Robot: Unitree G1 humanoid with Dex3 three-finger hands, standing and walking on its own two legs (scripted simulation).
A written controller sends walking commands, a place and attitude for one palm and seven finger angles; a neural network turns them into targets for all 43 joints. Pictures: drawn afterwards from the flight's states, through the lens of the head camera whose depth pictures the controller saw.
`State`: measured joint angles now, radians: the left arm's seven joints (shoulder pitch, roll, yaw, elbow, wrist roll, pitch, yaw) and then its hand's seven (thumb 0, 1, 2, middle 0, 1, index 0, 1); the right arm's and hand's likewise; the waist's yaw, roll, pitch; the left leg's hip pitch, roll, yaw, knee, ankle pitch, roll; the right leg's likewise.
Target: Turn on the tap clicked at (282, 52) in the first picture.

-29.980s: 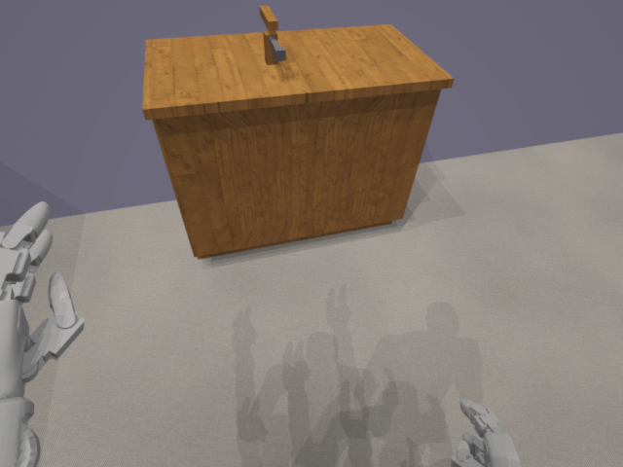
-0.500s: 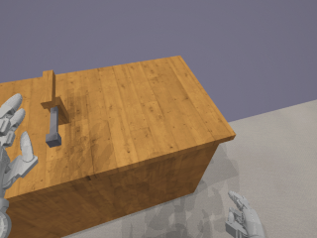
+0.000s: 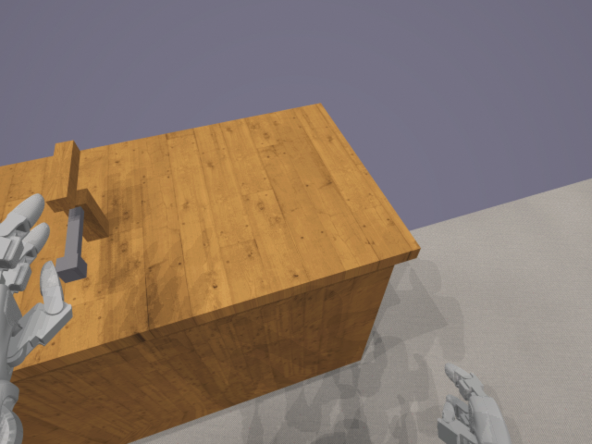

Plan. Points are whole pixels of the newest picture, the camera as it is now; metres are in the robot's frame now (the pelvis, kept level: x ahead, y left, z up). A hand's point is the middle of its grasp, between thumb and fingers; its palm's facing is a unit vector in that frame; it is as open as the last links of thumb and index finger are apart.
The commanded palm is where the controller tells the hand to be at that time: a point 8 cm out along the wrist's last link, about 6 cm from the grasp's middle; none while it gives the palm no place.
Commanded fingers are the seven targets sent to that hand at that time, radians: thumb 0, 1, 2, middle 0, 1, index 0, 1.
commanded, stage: come to a stop and stand still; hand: left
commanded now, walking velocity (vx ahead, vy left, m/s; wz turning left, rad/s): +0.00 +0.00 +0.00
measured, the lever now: (71, 268) +0.33 +0.34 +0.05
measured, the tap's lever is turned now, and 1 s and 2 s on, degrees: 0 0 0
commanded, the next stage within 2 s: look again from close up in 1.04 s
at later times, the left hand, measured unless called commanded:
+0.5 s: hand (8, 313) +0.21 +0.29 +0.16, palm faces +0.37 -0.85 -0.37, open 7.4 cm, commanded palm +0.16 +0.33 +0.18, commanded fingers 0.00 0.90 0.90 -0.20 -0.30 -0.20 -0.30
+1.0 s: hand out of the picture +0.20 +0.34 +0.16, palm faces +0.36 -0.85 -0.38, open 7.4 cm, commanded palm +0.15 +0.37 +0.18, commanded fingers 0.00 0.90 0.90 -0.20 -0.30 -0.20 -0.30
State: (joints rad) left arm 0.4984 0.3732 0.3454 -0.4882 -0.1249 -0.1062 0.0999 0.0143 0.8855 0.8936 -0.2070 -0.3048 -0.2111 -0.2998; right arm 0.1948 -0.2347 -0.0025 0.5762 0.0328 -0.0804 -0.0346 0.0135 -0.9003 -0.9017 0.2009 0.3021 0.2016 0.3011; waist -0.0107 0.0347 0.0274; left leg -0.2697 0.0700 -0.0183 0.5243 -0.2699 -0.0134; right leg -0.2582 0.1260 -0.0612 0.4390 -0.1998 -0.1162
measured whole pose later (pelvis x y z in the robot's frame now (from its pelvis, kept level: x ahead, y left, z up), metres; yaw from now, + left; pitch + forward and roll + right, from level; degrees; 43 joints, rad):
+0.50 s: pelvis +0.00 +0.05 +0.01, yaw +1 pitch -1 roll -1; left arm 0.47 0.36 0.31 -0.46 -0.10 -0.10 0.11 0.02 0.89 0.89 -0.21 -0.30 -0.21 -0.30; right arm 0.16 -0.23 0.02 0.57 0.03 -0.08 -0.04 0.01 -0.90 -0.90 0.20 0.30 0.20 0.30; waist 0.02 0.02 0.05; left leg -0.18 0.01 -0.01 0.42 -0.22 0.00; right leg -0.17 0.06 -0.05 0.36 -0.17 -0.06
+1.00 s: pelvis +0.00 +0.09 +0.01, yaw +1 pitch -1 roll -1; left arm 0.47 0.36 0.33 -0.47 -0.08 -0.14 0.10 0.02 0.89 0.89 -0.20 -0.30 -0.21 -0.30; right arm 0.19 -0.21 0.03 0.58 0.02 -0.09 -0.04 0.01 -0.90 -0.90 0.20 0.30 0.20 0.30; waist 0.02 0.01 0.06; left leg -0.17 -0.06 0.02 0.38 -0.19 0.06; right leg -0.19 0.00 -0.02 0.36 -0.16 0.01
